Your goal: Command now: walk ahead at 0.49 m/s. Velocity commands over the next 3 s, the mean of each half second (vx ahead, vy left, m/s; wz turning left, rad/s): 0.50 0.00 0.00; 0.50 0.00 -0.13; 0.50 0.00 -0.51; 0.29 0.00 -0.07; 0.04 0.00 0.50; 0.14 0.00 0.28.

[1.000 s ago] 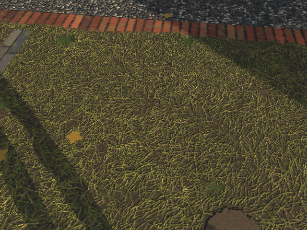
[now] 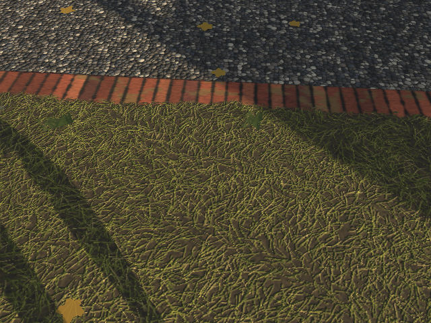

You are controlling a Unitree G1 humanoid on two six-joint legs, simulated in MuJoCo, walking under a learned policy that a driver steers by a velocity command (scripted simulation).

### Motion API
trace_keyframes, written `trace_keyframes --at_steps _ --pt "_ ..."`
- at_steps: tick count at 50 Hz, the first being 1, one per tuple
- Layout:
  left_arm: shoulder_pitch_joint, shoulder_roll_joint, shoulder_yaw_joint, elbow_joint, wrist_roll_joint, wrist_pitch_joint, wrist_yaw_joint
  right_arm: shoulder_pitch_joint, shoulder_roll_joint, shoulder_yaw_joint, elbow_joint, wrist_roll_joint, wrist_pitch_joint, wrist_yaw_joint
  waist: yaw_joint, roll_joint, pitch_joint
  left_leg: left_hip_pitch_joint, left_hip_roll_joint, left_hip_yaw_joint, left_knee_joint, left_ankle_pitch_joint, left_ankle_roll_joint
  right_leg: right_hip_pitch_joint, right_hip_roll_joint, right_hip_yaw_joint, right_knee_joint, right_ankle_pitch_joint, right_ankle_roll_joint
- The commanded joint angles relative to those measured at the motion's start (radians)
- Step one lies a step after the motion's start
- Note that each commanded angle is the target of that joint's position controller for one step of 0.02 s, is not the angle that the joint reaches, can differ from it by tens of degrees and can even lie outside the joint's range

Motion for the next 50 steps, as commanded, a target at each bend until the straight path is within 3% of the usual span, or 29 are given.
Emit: trace_keyframes --at_steps 1,5,10,12,13,14,15,16,17,18,19,20,21,23,26,32,35,38,40,41,42,43,44,45,46,47,48,50 --pt "0.017 0.047 0.014 -0.044 0.010 0.000 0.004 -0.034 -0.138 -0.022 -0.056 0.003 -0.014 -0.021 0.041 0.069 0.059 -0.085 0.284 -0.209 -0.192 0.079 0.164 -0.029 -0.034 0.005 -0.151 0.166 0.023" --pt "-0.137 0.029 0.006 -0.084 -0.001 -0.011 -0.010 0.046 -0.161 -0.026 -0.038 0.018 -0.002 -0.034 -0.017 0.078 0.064 0.000 0.270 -0.161 -0.179 0.087 0.124 0.012 0.015 -0.038 -0.418 0.285 0.032" --pt "-0.253 0.040 0.001 -0.135 -0.013 -0.022 -0.043 0.114 -0.170 -0.033 -0.007 0.025 0.021 -0.038 -0.048 0.091 0.094 0.164 0.334 -0.179 -0.102 0.083 0.113 0.003 0.043 -0.043 -0.560 0.182 0.010" --pt "-0.223 0.062 0.008 -0.139 -0.013 -0.031 -0.052 0.101 -0.183 -0.039 -0.006 0.026 0.031 -0.040 -0.018 0.107 0.076 0.203 0.355 -0.188 -0.044 0.160 0.096 0.071 0.062 -0.054 -0.600 0.101 -0.018" --pt "-0.163 0.083 0.018 -0.127 -0.012 -0.035 -0.053 0.079 -0.191 -0.041 -0.012 0.025 0.036 -0.040 0.022 0.121 0.041 0.201 0.346 -0.175 0.024 0.298 0.083 0.171 0.090 -0.078 -0.619 0.075 -0.036" --pt "-0.025 0.121 0.041 -0.085 -0.010 -0.037 -0.050 0.059 -0.179 -0.036 -0.018 0.020 0.041 -0.040 0.092 0.112 -0.039 0.176 0.296 -0.133 0.185 0.462 0.060 0.353 0.125 -0.104 -0.639 0.074 -0.062" --pt "0.183 0.195 0.068 -0.034 -0.003 -0.038 -0.042 0.048 -0.142 -0.019 -0.042 0.006 0.040 -0.039 0.170 0.058 -0.189 0.015 0.237 -0.079 0.463 0.399 0.024 0.662 0.025 0.006 -0.606 0.101 -0.121" --pt "0.313 0.308 0.095 -0.007 0.013 -0.029 -0.039 0.156 -0.022 0.017 -0.058 0.003 0.017 -0.028 0.148 -0.195 -0.338 -0.416 0.062 -0.019 0.873 -0.028 -0.056 1.073 -0.228 0.454 -0.667 -0.010 -0.282" --pt "0.322 0.224 0.072 -0.004 0.011 -0.028 -0.042 0.155 -0.065 0.010 -0.039 0.022 -0.012 -0.022 0.155 -0.210 -0.403 -0.557 0.046 -0.178 1.032 -0.416 -0.044 1.110 -0.277 0.698 -0.803 -0.090 -0.313" --pt "0.224 0.163 0.051 -0.020 0.004 -0.029 -0.041 0.058 -0.159 -0.015 -0.068 0.049 -0.027 -0.018 0.135 -0.146 -0.240 -0.642 0.112 -0.187 1.085 -0.358 -0.022 0.978 -0.242 0.548 -0.812 -0.092 -0.251" --pt "0.123 0.126 0.038 -0.044 0.002 -0.026 -0.041 -0.011 -0.166 -0.018 -0.087 0.050 -0.029 -0.023 0.104 -0.070 -0.151 -0.620 0.171 -0.156 1.050 -0.258 -0.017 0.822 -0.200 0.396 -0.832 -0.019 -0.215" --pt "0.055 0.094 0.027 -0.054 0.006 -0.025 -0.047 -0.046 -0.152 -0.022 -0.091 0.036 -0.022 -0.030 0.074 -0.014 -0.082 -0.578 0.204 -0.139 0.982 -0.188 -0.022 0.683 -0.155 0.295 -0.872 0.049 -0.196" --pt "0.026 0.069 0.019 -0.054 0.012 -0.028 -0.051 -0.035 -0.137 -0.028 -0.089 0.025 -0.006 -0.035 0.040 -0.026 -0.049 -0.514 0.234 -0.143 0.920 -0.140 -0.026 0.592 -0.113 0.218 -0.909 0.087 -0.175" --pt "0.045 0.070 0.020 -0.031 0.015 -0.032 -0.056 0.004 -0.088 -0.024 -0.077 0.021 0.020 -0.037 0.013 -0.039 -0.028 -0.452 0.238 -0.126 0.875 -0.097 -0.039 0.512 -0.081 0.144 -0.953 0.163 -0.182" --pt "0.101 0.109 0.030 0.002 0.016 -0.034 -0.042 -0.072 -0.093 -0.031 -0.110 0.013 0.031 -0.042 0.014 -0.014 0.012 -0.539 0.245 -0.121 0.758 0.010 -0.062 0.525 -0.078 0.084 -0.979 0.274 -0.195" --pt "0.189 0.129 0.031 0.040 0.003 -0.018 -0.017 -0.297 -0.067 -0.025 -0.175 0.016 0.020 -0.028 0.076 -0.018 0.057 -0.535 0.206 -0.081 0.403 0.245 -0.070 0.580 -0.053 0.008 -1.007 0.217 -0.158" --pt "0.241 0.134 0.034 0.071 -0.003 -0.009 -0.014 -0.378 -0.069 -0.021 -0.203 0.023 0.016 -0.015 0.102 -0.019 0.088 -0.551 0.190 -0.076 0.317 0.229 -0.061 0.668 -0.083 0.010 -0.988 0.195 -0.156" --pt "0.260 0.139 0.041 0.091 -0.009 0.005 -0.007 -0.428 -0.081 -0.021 -0.235 0.025 0.004 0.003 0.099 -0.019 0.103 -0.552 0.182 -0.084 0.261 0.146 -0.033 0.753 -0.125 0.032 -0.930 0.240 -0.146" --pt "0.240 0.153 0.047 0.089 -0.011 0.015 -0.004 -0.379 -0.107 -0.032 -0.231 0.025 -0.006 0.008 0.058 -0.036 0.073 -0.437 0.152 -0.071 0.227 0.074 -0.016 0.762 -0.130 0.051 -0.862 0.353 -0.131" --pt "0.213 0.162 0.049 0.082 -0.010 0.019 -0.004 -0.298 -0.134 -0.047 -0.211 0.024 -0.010 0.006 0.008 -0.048 0.024 -0.303 0.118 -0.044 0.211 0.055 -0.003 0.742 -0.109 0.044 -0.776 0.500 -0.118" --pt "0.193 0.143 0.041 0.071 -0.004 0.023 -0.005 -0.128 -0.181 -0.073 -0.159 0.023 -0.012 -0.003 -0.070 -0.035 -0.078 -0.064 0.105 -0.035 0.212 0.071 0.021 0.671 -0.051 0.012 -0.593 0.570 -0.092" --pt "0.190 0.104 0.023 0.041 0.012 0.021 -0.007 0.066 -0.263 -0.096 -0.123 0.007 -0.013 -0.015 -0.131 0.065 -0.241 0.267 0.287 -0.227 0.240 0.075 0.082 0.452 0.026 -0.036 -0.276 0.317 -0.054" --pt "0.337 -0.049 -0.017 0.043 0.001 0.000 -0.017 0.127 -0.326 -0.107 -0.102 -0.002 -0.005 -0.012 -0.060 0.346 -0.388 0.597 0.528 -0.685 0.125 -0.077 0.231 0.066 0.199 -0.036 0.071 -0.352 0.007" --pt "0.291 0.067 0.010 0.060 -0.029 -0.017 -0.017 0.113 -0.221 -0.081 -0.111 0.004 -0.006 -0.013 -0.092 0.259 -0.373 0.551 0.511 -0.755 0.048 -0.179 0.207 -0.025 0.157 0.103 0.205 -0.410 -0.003" --pt "0.196 0.127 0.028 0.029 -0.046 -0.023 -0.014 0.025 -0.172 -0.067 -0.125 0.009 -0.009 -0.018 -0.078 0.208 -0.218 0.414 0.485 -0.590 0.031 -0.152 0.152 -0.085 0.109 0.084 0.228 -0.326 -0.014" --pt "0.144 0.123 0.031 0.016 -0.041 -0.020 -0.006 -0.061 -0.143 -0.056 -0.139 0.008 -0.012 -0.018 -0.044 0.128 -0.139 0.260 0.452 -0.466 0.001 -0.079 0.122 -0.048 0.054 0.059 0.194 -0.229 -0.014" --pt "0.119 0.111 0.039 0.012 -0.026 -0.011 0.000 -0.115 -0.112 -0.049 -0.140 0.004 -0.014 -0.015 -0.016 0.108 -0.077 0.134 0.414 -0.369 -0.039 -0.025 0.102 -0.003 0.025 0.054 0.142 -0.169 -0.013" --pt "0.164 0.061 0.043 0.019 -0.027 0.018 -0.002 -0.143 -0.084 -0.044 -0.125 -0.009 -0.018 -0.014 0.033 0.144 -0.038 0.017 0.371 -0.241 -0.103 0.018 0.086 0.090 -0.007 0.058 0.092 -0.109 -0.017"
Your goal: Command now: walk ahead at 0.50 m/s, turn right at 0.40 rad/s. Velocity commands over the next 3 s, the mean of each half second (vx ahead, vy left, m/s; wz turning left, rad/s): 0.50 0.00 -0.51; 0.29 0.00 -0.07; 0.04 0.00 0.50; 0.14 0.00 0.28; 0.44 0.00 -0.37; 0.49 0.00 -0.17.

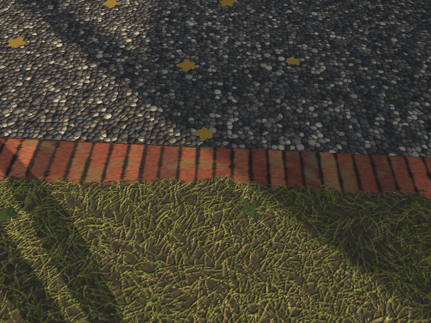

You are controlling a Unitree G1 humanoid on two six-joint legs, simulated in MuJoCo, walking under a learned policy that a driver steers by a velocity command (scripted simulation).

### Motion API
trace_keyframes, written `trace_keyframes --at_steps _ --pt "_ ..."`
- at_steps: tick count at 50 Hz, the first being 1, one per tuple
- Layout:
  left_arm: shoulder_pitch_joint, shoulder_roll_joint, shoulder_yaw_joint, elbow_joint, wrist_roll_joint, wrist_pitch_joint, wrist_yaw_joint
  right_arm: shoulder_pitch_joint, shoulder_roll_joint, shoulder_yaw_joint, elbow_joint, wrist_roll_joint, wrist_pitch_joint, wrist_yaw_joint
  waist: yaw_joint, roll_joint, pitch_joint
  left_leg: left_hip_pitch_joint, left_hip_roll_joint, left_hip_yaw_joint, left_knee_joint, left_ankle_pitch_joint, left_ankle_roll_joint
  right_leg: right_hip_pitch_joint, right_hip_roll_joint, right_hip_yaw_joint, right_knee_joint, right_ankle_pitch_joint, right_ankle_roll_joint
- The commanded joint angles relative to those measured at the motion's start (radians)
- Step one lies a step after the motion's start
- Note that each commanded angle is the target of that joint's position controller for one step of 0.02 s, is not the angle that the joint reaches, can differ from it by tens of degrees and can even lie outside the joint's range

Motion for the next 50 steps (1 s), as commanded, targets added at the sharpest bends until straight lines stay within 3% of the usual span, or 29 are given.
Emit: trace_keyframes --at_steps 1,4,9,13,15,16,18,19,20,21,22,23,24,25,26,27,31,33,36,38,41,43,44,45,46,47,48,49,50 --pt "0.044 0.032 0.023 -0.055 -0.003 0.018 0.003 0.031 -0.078 -0.019 -0.013 -0.008 -0.016 -0.004 0.005 0.137 -0.045 0.156 0.274 -0.233 -0.297 0.083 0.134 -0.150 -0.100 0.057 0.003 0.088 -0.009" --pt "-0.020 0.032 0.031 -0.094 0.006 0.038 0.004 0.050 -0.116 -0.032 0.006 -0.011 -0.018 -0.019 0.011 0.101 0.000 0.154 0.278 -0.135 -0.326 0.168 0.142 -0.239 -0.105 0.071 -0.065 0.190 0.001" --pt "-0.156 0.023 0.027 -0.147 0.015 0.031 -0.021 0.080 -0.145 -0.038 0.018 -0.010 -0.003 -0.041 -0.019 0.086 0.034 0.212 0.257 0.003 -0.337 0.213 0.116 -0.273 -0.087 0.022 -0.322 0.395 0.013" --pt "-0.298 0.007 0.014 -0.211 0.016 0.029 -0.047 0.152 -0.169 -0.046 0.037 0.004 0.016 -0.048 -0.072 0.069 0.080 0.327 0.290 0.060 -0.312 0.236 0.108 -0.306 -0.076 -0.050 -0.461 0.389 -0.003" --pt "-0.336 0.011 0.012 -0.243 0.013 0.031 -0.060 0.171 -0.180 -0.052 0.044 0.013 0.030 -0.047 -0.078 0.078 0.090 0.396 0.310 0.080 -0.272 0.292 0.100 -0.313 -0.064 -0.081 -0.500 0.322 -0.019" --pt "-0.340 0.018 0.015 -0.256 0.012 0.032 -0.066 0.166 -0.189 -0.055 0.043 0.017 0.037 -0.047 -0.069 0.087 0.086 0.418 0.316 0.094 -0.239 0.367 0.091 -0.291 -0.050 -0.101 -0.515 0.276 -0.031" --pt "-0.296 0.051 0.030 -0.269 0.012 0.037 -0.072 0.135 -0.219 -0.064 0.030 0.025 0.048 -0.050 -0.022 0.126 0.032 0.436 0.316 0.125 -0.116 0.694 0.069 -0.163 0.013 -0.162 -0.524 0.178 -0.067" --pt "-0.218 0.080 0.047 -0.258 0.009 0.039 -0.072 0.119 -0.233 -0.067 0.024 0.028 0.055 -0.052 0.028 0.143 -0.019 0.429 0.308 0.138 0.010 0.844 0.057 -0.051 0.056 -0.189 -0.529 0.136 -0.091" --pt "-0.070 0.126 0.074 -0.223 0.007 0.038 -0.067 0.092 -0.237 -0.066 0.016 0.034 0.062 -0.053 0.114 0.130 -0.094 0.371 0.275 0.161 0.208 0.874 0.031 0.155 0.105 -0.202 -0.603 0.192 -0.126" --pt "0.099 0.214 0.114 -0.179 0.008 0.044 -0.046 0.093 -0.221 -0.059 -0.002 0.023 0.057 -0.054 0.184 0.049 -0.183 0.143 0.231 0.160 0.505 0.620 -0.020 0.464 0.051 -0.055 -0.651 0.208 -0.177" --pt "0.084 0.329 0.129 -0.177 0.002 0.038 -0.037 0.180 -0.051 -0.010 -0.057 -0.016 0.028 -0.037 0.056 -0.226 -0.241 -0.327 0.030 0.084 0.866 -0.350 -0.078 0.788 -0.212 0.495 -0.723 0.111 -0.348" --pt "0.129 0.266 0.105 -0.207 0.020 0.023 -0.041 0.098 -0.107 -0.013 -0.081 0.026 -0.022 -0.021 0.108 -0.128 -0.386 -0.448 -0.018 -0.167 0.992 -0.438 -0.062 0.858 -0.300 0.791 -0.894 0.009 -0.404" --pt "0.099 0.200 0.086 -0.199 0.029 0.009 -0.044 -0.012 -0.153 -0.026 -0.112 0.063 -0.045 -0.014 0.124 -0.069 -0.255 -0.540 0.032 -0.189 0.978 -0.341 -0.031 0.793 -0.271 0.649 -0.911 0.097 -0.340" --pt "0.029 0.161 0.074 -0.211 0.021 0.002 -0.044 -0.021 -0.145 -0.022 -0.111 0.052 -0.054 -0.018 0.080 -0.005 -0.177 -0.507 0.079 -0.190 0.892 -0.248 -0.013 0.647 -0.228 0.509 -0.901 0.187 -0.300" --pt "-0.055 0.124 0.062 -0.231 0.019 0.001 -0.044 -0.012 -0.152 -0.030 -0.094 0.026 -0.050 -0.026 0.033 0.037 -0.124 -0.427 0.113 -0.189 0.805 -0.197 -0.018 0.494 -0.185 0.403 -0.908 0.284 -0.268" --pt "-0.099 0.100 0.051 -0.249 0.028 -0.001 -0.040 0.014 -0.165 -0.040 -0.090 0.017 -0.035 -0.027 -0.004 0.025 -0.108 -0.347 0.137 -0.197 0.748 -0.165 -0.025 0.393 -0.158 0.343 -0.927 0.353 -0.255" --pt "-0.081 0.137 0.053 -0.248 0.028 -0.009 -0.016 -0.006 -0.122 -0.036 -0.107 -0.004 0.010 -0.030 -0.029 0.023 -0.057 -0.302 0.127 -0.154 0.559 -0.055 -0.083 0.254 -0.119 0.213 -0.971 0.567 -0.250" --pt "-0.059 0.129 0.048 -0.230 0.034 -0.005 -0.002 -0.050 -0.098 -0.025 -0.114 -0.009 0.012 -0.029 -0.012 0.001 -0.039 -0.278 0.110 -0.125 0.403 0.070 -0.092 0.231 -0.077 0.104 -0.950 0.754 -0.207" --pt "-0.012 0.118 0.040 -0.201 0.036 0.002 0.007 -0.120 -0.073 -0.010 -0.121 0.002 0.005 -0.012 0.037 -0.034 -0.053 -0.183 0.066 -0.090 0.201 0.311 -0.066 0.234 -0.041 0.017 -0.928 0.771 -0.139" --pt "-0.005 0.120 0.035 -0.184 0.043 0.002 0.009 -0.140 -0.087 -0.009 -0.124 0.009 0.006 -0.003 0.050 -0.042 -0.055 -0.163 0.055 -0.098 0.146 0.369 -0.048 0.273 -0.069 0.020 -0.919 0.726 -0.126" --pt "-0.041 0.124 0.033 -0.167 0.050 0.004 0.008 -0.146 -0.118 -0.014 -0.134 0.007 0.007 0.011 0.040 -0.045 -0.048 -0.187 0.045 -0.115 0.112 0.248 -0.010 0.368 -0.122 0.032 -0.854 0.744 -0.125" --pt "-0.077 0.145 0.040 -0.169 0.041 0.016 0.018 -0.099 -0.161 -0.028 -0.135 0.002 0.004 0.021 0.004 -0.051 -0.061 -0.169 0.013 -0.098 0.081 0.136 0.019 0.427 -0.132 0.032 -0.743 0.850 -0.110" --pt "-0.099 0.146 0.040 -0.177 0.034 0.025 0.027 -0.017 -0.183 -0.040 -0.115 -0.003 0.001 0.024 -0.038 -0.039 -0.095 -0.081 -0.013 -0.077 0.019 0.182 0.038 0.433 -0.101 0.009 -0.629 0.901 -0.084" --pt "-0.087 0.145 0.038 -0.192 0.043 0.029 0.033 0.065 -0.237 -0.058 -0.106 -0.009 -0.001 0.022 -0.062 0.030 -0.167 0.078 0.044 -0.163 0.011 0.495 0.081 0.370 -0.032 -0.032 -0.432 0.783 -0.033" --pt "-0.014 0.111 0.028 -0.218 0.063 0.023 0.031 0.105 -0.301 -0.069 -0.125 -0.021 0.008 0.015 -0.021 0.211 -0.273 0.355 0.244 -0.439 0.055 0.854 0.225 0.097 0.102 -0.074 -0.078 0.289 0.046" --pt "0.044 0.066 0.007 -0.218 0.061 0.020 0.018 0.123 -0.252 -0.051 -0.126 -0.021 0.024 0.011 -0.017 0.331 -0.389 0.526 0.385 -0.717 -0.020 0.868 0.375 -0.127 0.195 0.006 0.133 -0.327 0.081" --pt "0.025 0.128 0.018 -0.211 0.037 0.025 0.007 0.079 -0.212 -0.044 -0.153 -0.002 0.037 0.008 -0.029 0.211 -0.378 0.466 0.352 -0.698 -0.051 0.573 0.343 -0.177 0.125 0.094 0.215 -0.281 0.073" --pt "-0.048 0.139 0.022 -0.227 0.024 0.039 0.008 0.016 -0.186 -0.039 -0.180 0.008 0.053 0.000 -0.030 0.126 -0.276 0.348 0.304 -0.613 -0.077 0.350 0.292 -0.216 0.091 0.075 0.209 -0.214 0.074" --pt "-0.092 0.137 0.026 -0.231 0.031 0.056 0.016 -0.020 -0.170 -0.031 -0.191 0.014 0.068 -0.006 -0.019 0.045 -0.183 0.199 0.266 -0.552 -0.124 0.199 0.251 -0.212 0.061 0.058 0.137 -0.167 0.076"
Over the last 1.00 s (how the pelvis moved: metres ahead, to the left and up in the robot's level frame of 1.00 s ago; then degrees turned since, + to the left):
0.55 -0.02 -0.01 -4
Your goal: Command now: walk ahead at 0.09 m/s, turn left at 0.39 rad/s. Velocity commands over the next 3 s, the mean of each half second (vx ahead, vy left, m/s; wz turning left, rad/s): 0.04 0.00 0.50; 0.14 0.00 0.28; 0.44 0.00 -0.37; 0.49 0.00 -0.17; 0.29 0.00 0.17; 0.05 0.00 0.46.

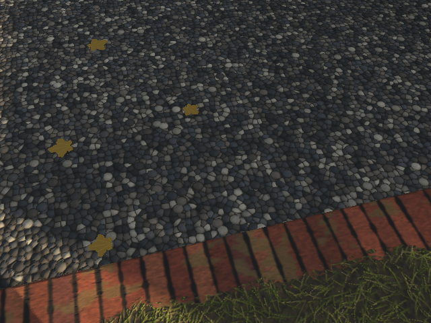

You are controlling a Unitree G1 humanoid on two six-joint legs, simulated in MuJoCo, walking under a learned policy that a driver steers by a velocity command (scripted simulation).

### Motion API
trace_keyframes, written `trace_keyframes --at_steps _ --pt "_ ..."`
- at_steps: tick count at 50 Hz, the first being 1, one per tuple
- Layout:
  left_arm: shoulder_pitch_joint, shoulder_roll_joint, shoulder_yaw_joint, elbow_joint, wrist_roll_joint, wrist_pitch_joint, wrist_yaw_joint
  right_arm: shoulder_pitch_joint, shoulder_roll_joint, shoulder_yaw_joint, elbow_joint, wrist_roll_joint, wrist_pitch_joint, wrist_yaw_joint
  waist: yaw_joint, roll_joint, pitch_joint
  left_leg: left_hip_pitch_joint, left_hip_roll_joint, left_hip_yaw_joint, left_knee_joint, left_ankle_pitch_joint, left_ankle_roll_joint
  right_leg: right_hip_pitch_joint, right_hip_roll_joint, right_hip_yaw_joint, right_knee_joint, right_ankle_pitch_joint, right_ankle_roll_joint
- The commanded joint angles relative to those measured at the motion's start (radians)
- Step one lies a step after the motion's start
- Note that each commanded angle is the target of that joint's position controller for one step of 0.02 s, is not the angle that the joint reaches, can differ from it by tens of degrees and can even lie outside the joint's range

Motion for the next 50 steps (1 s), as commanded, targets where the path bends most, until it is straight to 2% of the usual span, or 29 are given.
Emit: trace_keyframes --at_steps 1,2,4,7,12,13,15,16,17,18,19,20,21,22,24,27,30,32,34,35,36,37,38,39,40,41,43,46,50 --pt "0.031 0.127 0.036 -0.072 0.004 0.028 0.015 0.003 -0.128 -0.029 -0.093 0.014 0.028 -0.022 0.008 0.008 -0.164 0.240 0.293 -0.415 -0.220 -0.001 0.201 -0.210 -0.098 0.056 0.057 0.047 0.018" --pt "0.031 0.108 0.033 -0.081 0.006 0.037 0.019 -0.011 -0.139 -0.033 -0.099 0.005 0.039 -0.026 0.026 0.050 -0.136 0.157 0.243 -0.383 -0.244 -0.068 0.178 -0.155 -0.093 0.036 -0.040 0.075 0.020" --pt "0.051 0.071 0.024 -0.078 0.007 0.036 0.028 -0.001 -0.156 -0.044 -0.111 -0.006 0.052 -0.037 0.027 0.125 -0.147 0.123 0.196 -0.340 -0.250 -0.047 0.168 -0.095 -0.069 0.009 -0.178 0.103 0.033" --pt "0.040 0.071 0.022 -0.079 0.004 0.029 0.033 0.014 -0.177 -0.058 -0.129 0.010 0.061 -0.054 0.011 0.133 -0.202 0.154 0.193 -0.359 -0.233 -0.096 0.159 -0.055 -0.061 0.027 -0.308 0.172 0.052" --pt "0.008 0.085 0.027 -0.096 -0.007 0.015 0.024 0.024 -0.175 -0.063 -0.152 0.015 0.085 -0.063 -0.010 0.167 -0.185 0.176 0.187 -0.448 -0.221 -0.215 0.128 -0.010 -0.044 0.038 -0.478 0.197 0.046" --pt "0.017 0.086 0.029 -0.095 -0.010 0.009 0.019 0.025 -0.173 -0.063 -0.156 0.016 0.091 -0.064 -0.006 0.171 -0.179 0.181 0.183 -0.463 -0.211 -0.216 0.120 0.014 -0.040 0.034 -0.536 0.206 0.037" --pt "0.074 0.093 0.037 -0.078 -0.014 -0.003 0.009 0.016 -0.165 -0.061 -0.167 0.026 0.103 -0.068 0.033 0.170 -0.166 0.142 0.141 -0.456 -0.168 -0.223 0.082 0.141 -0.045 0.012 -0.733 0.302 0.006" --pt "0.109 0.142 0.051 -0.076 -0.002 -0.005 0.010 0.036 -0.135 -0.053 -0.172 0.028 0.105 -0.070 0.035 0.116 -0.174 0.058 0.095 -0.413 -0.087 -0.297 0.037 0.250 -0.157 0.087 -0.803 0.314 -0.033" --pt "0.095 0.234 0.072 -0.087 0.030 0.004 0.016 0.032 -0.086 -0.043 -0.198 0.029 0.101 -0.067 0.007 -0.139 -0.138 -0.137 -0.041 -0.225 0.144 -0.432 -0.021 0.304 -0.374 0.325 -0.874 0.350 -0.148" --pt "0.057 0.225 0.071 -0.105 0.065 0.004 0.011 0.031 -0.136 -0.059 -0.217 0.018 0.083 -0.059 -0.002 -0.295 -0.127 -0.198 -0.066 -0.134 0.400 -0.528 -0.062 0.223 -0.504 0.490 -0.913 0.506 -0.264" --pt "-0.006 0.166 0.054 -0.139 0.056 -0.001 0.016 0.070 -0.192 -0.078 -0.190 0.013 0.080 -0.052 -0.021 -0.202 -0.130 -0.183 -0.023 -0.160 0.555 -0.474 -0.085 0.213 -0.481 0.416 -0.886 0.569 -0.266" --pt "-0.052 0.128 0.045 -0.151 0.035 -0.002 0.020 0.106 -0.194 -0.085 -0.159 0.020 0.088 -0.052 -0.038 -0.134 -0.121 -0.178 -0.018 -0.143 0.618 -0.416 -0.102 0.212 -0.409 0.296 -0.856 0.594 -0.213" --pt "-0.069 0.115 0.041 -0.158 0.017 -0.001 0.022 0.125 -0.171 -0.081 -0.140 0.018 0.101 -0.058 -0.038 -0.105 -0.116 -0.193 -0.011 -0.127 0.681 -0.367 -0.120 0.234 -0.360 0.222 -0.836 0.598 -0.178" --pt "-0.064 0.110 0.036 -0.157 0.008 0.002 0.024 0.126 -0.146 -0.074 -0.141 0.018 0.111 -0.057 -0.026 -0.104 -0.102 -0.211 -0.005 -0.119 0.736 -0.341 -0.137 0.238 -0.349 0.177 -0.829 0.653 -0.179" --pt "-0.032 0.117 0.036 -0.153 0.013 0.012 0.028 0.082 -0.114 -0.061 -0.170 0.029 0.117 -0.051 -0.002 -0.124 -0.087 -0.216 0.013 -0.067 0.704 -0.294 -0.160 0.253 -0.319 0.094 -0.836 0.682 -0.190" --pt "0.031 0.146 0.049 -0.142 0.015 0.028 0.036 -0.003 -0.092 -0.047 -0.224 0.032 0.115 -0.043 0.053 -0.165 -0.103 -0.220 0.055 -0.038 0.547 -0.285 -0.182 0.355 -0.350 0.073 -0.832 0.691 -0.216" --pt "0.026 0.184 0.063 -0.142 0.008 0.034 0.028 -0.015 -0.071 -0.034 -0.247 0.024 0.113 -0.029 0.060 -0.181 -0.130 -0.068 0.075 0.004 0.382 -0.331 -0.165 0.314 -0.370 0.038 -0.822 0.709 -0.227" --pt "0.021 0.195 0.066 -0.138 -0.003 0.034 0.016 -0.001 -0.084 -0.037 -0.246 0.024 0.114 -0.024 0.057 -0.196 -0.135 0.019 0.058 0.039 0.285 -0.342 -0.143 0.292 -0.379 0.034 -0.812 0.719 -0.231" --pt "0.011 0.196 0.065 -0.129 -0.019 0.032 0.007 0.023 -0.088 -0.040 -0.239 0.024 0.115 -0.021 0.041 -0.198 -0.131 0.090 0.046 0.052 0.136 -0.285 -0.109 0.290 -0.382 0.039 -0.778 0.711 -0.221" --pt "-0.006 0.189 0.061 -0.125 -0.030 0.033 0.006 0.059 -0.081 -0.041 -0.223 0.023 0.113 -0.018 0.015 -0.189 -0.130 0.165 0.035 0.065 -0.003 -0.185 -0.082 0.270 -0.368 0.024 -0.743 0.701 -0.199" --pt "0.018 0.165 0.052 -0.110 -0.036 0.031 0.003 0.098 -0.079 -0.041 -0.205 0.021 0.112 -0.018 -0.001 -0.163 -0.146 0.285 0.018 0.074 -0.139 -0.093 -0.051 0.216 -0.346 0.000 -0.717 0.574 -0.157" --pt "0.056 0.109 0.033 -0.092 -0.016 0.023 -0.007 0.133 -0.097 -0.043 -0.198 0.019 0.111 -0.024 -0.003 -0.076 -0.188 0.477 0.088 -0.034 -0.161 -0.016 -0.025 0.085 -0.302 -0.050 -0.640 0.365 -0.077" --pt "0.041 0.008 -0.007 -0.129 0.046 0.012 -0.026 0.178 -0.184 -0.055 -0.206 0.013 0.110 -0.041 0.015 0.229 -0.229 0.641 0.347 -0.340 -0.131 0.177 0.062 -0.157 -0.190 -0.161 -0.364 -0.069 0.026" --pt "-0.028 0.099 0.021 -0.157 0.014 0.004 -0.019 0.248 -0.239 -0.072 -0.187 -0.001 0.093 -0.031 -0.071 0.271 -0.194 0.541 0.462 -0.519 -0.233 -0.123 0.248 -0.319 -0.131 -0.092 -0.201 -0.156 0.041" --pt "-0.075 0.167 0.043 -0.157 -0.017 -0.001 -0.018 0.240 -0.214 -0.065 -0.180 -0.004 0.070 -0.025 -0.086 0.191 -0.114 0.491 0.419 -0.509 -0.292 -0.385 0.246 -0.365 -0.162 -0.040 -0.113 -0.079 0.030" --pt "-0.086 0.176 0.052 -0.152 -0.025 -0.002 -0.020 0.198 -0.182 -0.054 -0.168 0.003 0.054 -0.027 -0.061 0.191 -0.045 0.446 0.372 -0.464 -0.322 -0.536 0.200 -0.399 -0.174 -0.028 -0.101 0.015 0.012" --pt "-0.048 0.161 0.055 -0.119 -0.013 -0.006 -0.017 0.140 -0.145 -0.037 -0.167 0.013 0.037 -0.035 -0.024 0.189 0.012 0.389 0.314 -0.383 -0.366 -0.503 0.153 -0.394 -0.190 -0.017 -0.122 0.170 0.009" --pt "-0.023 0.118 0.047 -0.093 -0.011 -0.034 -0.027 0.153 -0.121 -0.032 -0.161 0.002 0.013 -0.041 -0.008 0.134 -0.014 0.402 0.279 -0.288 -0.388 -0.316 0.143 -0.370 -0.186 -0.026 -0.178 0.349 0.012" --pt "-0.061 0.078 0.025 -0.094 -0.019 -0.037 -0.040 0.176 -0.146 -0.043 -0.136 0.004 -0.006 -0.041 -0.031 0.122 -0.020 0.406 0.286 -0.172 -0.399 -0.189 0.132 -0.313 -0.183 -0.035 -0.372 0.454 0.024"
Over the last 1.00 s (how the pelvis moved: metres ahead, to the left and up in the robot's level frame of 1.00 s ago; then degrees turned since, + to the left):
0.48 -0.12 -0.01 -16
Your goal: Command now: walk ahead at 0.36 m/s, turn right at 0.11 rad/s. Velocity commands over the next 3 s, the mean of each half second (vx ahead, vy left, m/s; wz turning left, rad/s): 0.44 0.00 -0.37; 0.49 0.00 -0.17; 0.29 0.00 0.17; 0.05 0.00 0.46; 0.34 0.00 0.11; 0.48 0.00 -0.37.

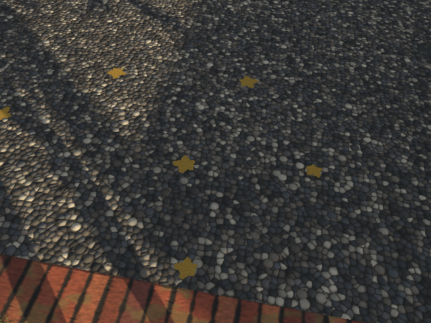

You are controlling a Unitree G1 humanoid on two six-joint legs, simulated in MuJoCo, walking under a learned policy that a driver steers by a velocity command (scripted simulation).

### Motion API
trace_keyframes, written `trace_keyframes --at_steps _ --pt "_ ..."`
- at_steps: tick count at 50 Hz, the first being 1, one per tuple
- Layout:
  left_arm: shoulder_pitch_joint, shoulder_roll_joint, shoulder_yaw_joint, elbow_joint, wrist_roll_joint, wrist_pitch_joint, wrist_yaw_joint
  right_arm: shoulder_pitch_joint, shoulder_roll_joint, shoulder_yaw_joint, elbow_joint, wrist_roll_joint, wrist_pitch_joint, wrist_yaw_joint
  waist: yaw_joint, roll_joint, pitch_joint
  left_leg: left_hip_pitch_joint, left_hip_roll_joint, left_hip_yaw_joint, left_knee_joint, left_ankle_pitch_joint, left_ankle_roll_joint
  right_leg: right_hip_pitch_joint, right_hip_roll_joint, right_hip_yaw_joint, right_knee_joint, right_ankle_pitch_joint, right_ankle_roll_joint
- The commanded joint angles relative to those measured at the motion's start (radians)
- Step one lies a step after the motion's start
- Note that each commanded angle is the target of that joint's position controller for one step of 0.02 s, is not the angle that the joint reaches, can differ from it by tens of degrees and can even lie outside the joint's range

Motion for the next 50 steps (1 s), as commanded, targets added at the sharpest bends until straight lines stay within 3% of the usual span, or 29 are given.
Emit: trace_keyframes --at_steps 1,6,10,12,13,14,15,16,17,18,19,21,23,28,32,35,37,38,39,40,41,42,43,44,45,46,48,50 --pt "-0.125 0.029 -0.009 -0.090 -0.007 -0.020 -0.011 -0.031 -0.182 -0.054 -0.052 0.002 -0.032 -0.003 -0.031 0.153 0.069 0.031 0.257 -0.154 -0.170 -0.040 0.162 -0.105 -0.013 0.013 -0.121 0.077 0.004" --pt "-0.177 0.036 -0.019 -0.128 -0.014 -0.014 -0.029 0.006 -0.204 -0.067 -0.006 0.014 -0.035 0.004 -0.054 0.131 0.120 0.074 0.310 -0.076 -0.166 -0.001 0.157 -0.103 -0.008 0.019 -0.223 0.045 -0.035" --pt "-0.177 0.047 -0.021 -0.157 -0.012 -0.016 -0.045 -0.005 -0.221 -0.077 0.013 0.026 -0.025 0.003 -0.040 0.128 0.121 0.114 0.325 -0.017 -0.098 0.093 0.122 -0.032 0.013 -0.026 -0.267 -0.039 -0.094" --pt "-0.032 0.084 0.004 -0.126 -0.009 -0.017 -0.043 -0.038 -0.228 -0.075 0.007 0.024 -0.014 -0.003 0.049 0.109 0.027 0.062 0.269 0.077 0.126 0.452 0.072 0.231 0.096 -0.103 -0.321 -0.025 -0.135" --pt "0.126 0.145 0.038 -0.084 -0.015 -0.015 -0.035 -0.018 -0.193 -0.061 0.000 0.012 -0.011 -0.010 0.109 0.062 -0.078 -0.033 0.210 0.147 0.372 0.548 0.029 0.474 0.124 -0.080 -0.325 -0.025 -0.166" --pt "0.252 0.277 0.071 -0.080 -0.012 -0.010 -0.019 0.010 -0.127 -0.033 -0.062 -0.010 -0.025 -0.013 0.127 -0.168 -0.189 -0.408 0.089 0.184 0.799 0.246 -0.061 0.807 -0.127 0.388 -0.405 -0.170 -0.313" --pt "0.267 0.262 0.055 -0.090 -0.018 -0.019 -0.024 -0.008 -0.094 -0.016 -0.070 -0.013 -0.058 -0.008 0.115 -0.251 -0.287 -0.632 -0.043 -0.016 1.009 -0.330 -0.079 0.935 -0.252 0.821 -0.617 -0.310 -0.407" --pt "0.231 0.197 0.033 -0.100 -0.010 -0.026 -0.025 -0.064 -0.171 -0.033 -0.079 0.028 -0.084 0.010 0.132 -0.156 -0.202 -0.741 0.027 -0.098 1.079 -0.280 -0.052 0.894 -0.251 0.735 -0.638 -0.340 -0.365" --pt "0.187 0.163 0.023 -0.111 -0.004 -0.028 -0.024 -0.113 -0.179 -0.031 -0.089 0.039 -0.097 0.016 0.115 -0.085 -0.118 -0.750 0.073 -0.080 1.047 -0.203 -0.023 0.785 -0.216 0.607 -0.620 -0.284 -0.332" --pt "0.127 0.141 0.015 -0.123 -0.001 -0.025 -0.023 -0.131 -0.173 -0.030 -0.089 0.017 -0.102 0.012 0.080 0.002 -0.052 -0.711 0.111 -0.071 0.961 -0.130 -0.017 0.652 -0.178 0.506 -0.621 -0.194 -0.308" --pt "0.076 0.110 0.003 -0.140 0.007 -0.025 -0.021 -0.129 -0.175 -0.037 -0.085 -0.002 -0.095 0.006 0.046 0.000 -0.021 -0.642 0.139 -0.075 0.881 -0.073 -0.019 0.550 -0.137 0.432 -0.643 -0.111 -0.291" --pt "0.031 0.108 0.002 -0.160 0.014 -0.025 -0.013 -0.104 -0.160 -0.039 -0.080 -0.011 -0.074 0.008 0.010 -0.041 -0.001 -0.571 0.137 -0.062 0.832 -0.018 -0.042 0.443 -0.098 0.374 -0.684 0.008 -0.302" --pt "0.036 0.114 0.002 -0.148 0.009 -0.032 -0.003 -0.107 -0.146 -0.036 -0.074 -0.014 -0.057 0.005 -0.002 -0.029 0.015 -0.570 0.125 -0.044 0.760 0.051 -0.072 0.403 -0.076 0.299 -0.701 0.114 -0.303" --pt "0.118 0.115 -0.001 -0.089 -0.003 -0.032 0.016 -0.287 -0.089 -0.011 -0.104 -0.007 -0.065 0.015 0.072 -0.041 0.051 -0.516 0.084 -0.013 0.393 0.348 -0.091 0.403 -0.021 0.179 -0.695 0.190 -0.237" --pt "0.189 0.126 0.002 -0.047 -0.009 -0.026 0.019 -0.404 -0.096 -0.009 -0.134 0.008 -0.080 0.039 0.118 -0.034 0.094 -0.527 0.062 -0.014 0.254 0.384 -0.060 0.505 -0.075 0.227 -0.673 0.158 -0.238" --pt "0.212 0.130 0.006 -0.025 -0.006 -0.009 0.026 -0.419 -0.112 -0.013 -0.147 0.008 -0.089 0.054 0.109 -0.041 0.098 -0.559 0.051 -0.016 0.204 0.277 -0.019 0.639 -0.127 0.262 -0.607 0.268 -0.226" --pt "0.195 0.143 0.011 -0.025 -0.005 0.001 0.030 -0.358 -0.135 -0.024 -0.136 0.008 -0.090 0.053 0.069 -0.066 0.062 -0.457 0.018 0.014 0.193 0.179 0.015 0.675 -0.124 0.254 -0.528 0.505 -0.205" --pt "0.178 0.146 0.011 -0.029 -0.003 0.006 0.030 -0.267 -0.160 -0.038 -0.115 0.006 -0.091 0.047 0.017 -0.075 -0.004 -0.313 -0.015 0.049 0.179 0.172 0.042 0.668 -0.095 0.230 -0.423 0.696 -0.190" --pt "0.152 0.131 0.001 -0.042 0.003 0.007 0.028 -0.115 -0.200 -0.054 -0.084 0.002 -0.091 0.040 -0.064 -0.066 -0.119 -0.064 0.030 0.019 0.197 0.235 0.090 0.580 -0.049 0.193 -0.241 0.722 -0.162" --pt "0.186 0.073 -0.021 -0.065 0.027 0.002 0.026 0.060 -0.269 -0.069 -0.066 -0.013 -0.087 0.033 -0.104 0.072 -0.289 0.295 0.236 -0.232 0.254 0.260 0.183 0.330 0.043 0.160 0.077 0.391 -0.122" --pt "0.324 -0.007 -0.044 -0.048 0.003 -0.014 0.017 0.117 -0.272 -0.073 -0.022 -0.001 -0.080 0.042 -0.048 0.356 -0.399 0.562 0.421 -0.683 0.134 0.031 0.315 -0.005 0.198 0.149 0.380 -0.421 -0.064" --pt "0.233 0.095 -0.027 -0.050 -0.015 -0.025 0.012 0.106 -0.182 -0.051 -0.028 0.022 -0.075 0.038 -0.092 0.226 -0.301 0.502 0.389 -0.696 0.061 -0.140 0.267 -0.115 0.138 0.204 0.456 -0.417 -0.068" --pt "0.110 0.128 -0.017 -0.086 -0.027 -0.032 0.008 0.024 -0.158 -0.041 -0.035 0.021 -0.068 0.030 -0.089 0.144 -0.139 0.349 0.359 -0.545 0.032 -0.112 0.228 -0.157 0.088 0.158 0.442 -0.323 -0.068" --pt "0.045 0.116 -0.020 -0.103 -0.014 -0.039 0.008 -0.035 -0.153 -0.035 -0.042 0.008 -0.062 0.029 -0.061 0.057 -0.048 0.196 0.322 -0.449 0.002 0.009 0.211 -0.132 0.042 0.117 0.390 -0.245 -0.064" --pt "0.026 0.104 -0.016 -0.109 0.001 -0.041 0.007 -0.070 -0.139 -0.029 -0.044 -0.001 -0.061 0.030 -0.029 0.042 0.003 0.095 0.287 -0.383 -0.026 0.104 0.208 -0.104 0.013 0.104 0.332 -0.202 -0.058" --pt "0.051 0.088 -0.017 -0.106 0.001 -0.038 0.004 -0.084 -0.130 -0.024 -0.044 -0.009 -0.064 0.030 0.002 0.074 0.007 0.036 0.261 -0.339 -0.052 0.157 0.205 -0.054 -0.011 0.102 0.300 -0.176 -0.052" --pt "0.090 0.050 -0.024 -0.093 -0.001 -0.025 0.005 -0.088 -0.126 -0.023 -0.031 0.003 -0.071 0.032 0.029 0.110 0.009 -0.020 0.235 -0.265 -0.095 0.219 0.216 -0.020 -0.027 0.080 0.231 -0.164 -0.034" --pt "0.043 0.031 -0.032 -0.112 0.010 -0.018 0.009 -0.080 -0.153 -0.030 -0.012 0.011 -0.075 0.029 0.028 0.105 0.040 -0.061 0.232 -0.205 -0.128 0.286 0.225 -0.047 -0.042 0.060 0.137 -0.121 -0.011"
Over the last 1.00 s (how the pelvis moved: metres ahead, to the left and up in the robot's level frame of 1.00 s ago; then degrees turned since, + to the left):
0.08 0.01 0.03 25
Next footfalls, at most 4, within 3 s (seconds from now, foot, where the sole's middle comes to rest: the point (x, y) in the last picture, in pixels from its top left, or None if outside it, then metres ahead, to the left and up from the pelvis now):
0.26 right None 0.23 -0.18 -0.79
0.78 left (237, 300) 0.60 -0.08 -0.79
1.26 right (323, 246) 0.80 -0.40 -0.79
1.72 left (251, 249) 0.79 -0.14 -0.79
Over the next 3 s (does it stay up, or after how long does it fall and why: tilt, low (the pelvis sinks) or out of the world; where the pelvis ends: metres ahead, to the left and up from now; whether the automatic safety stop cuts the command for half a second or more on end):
stays up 1.14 -0.18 -0.01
